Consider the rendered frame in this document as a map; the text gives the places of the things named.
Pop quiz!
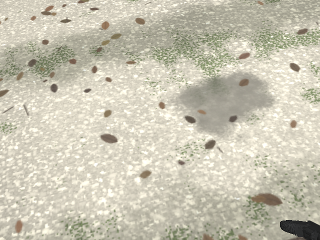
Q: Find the robot right hand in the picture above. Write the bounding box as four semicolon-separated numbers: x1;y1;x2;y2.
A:
280;220;320;240

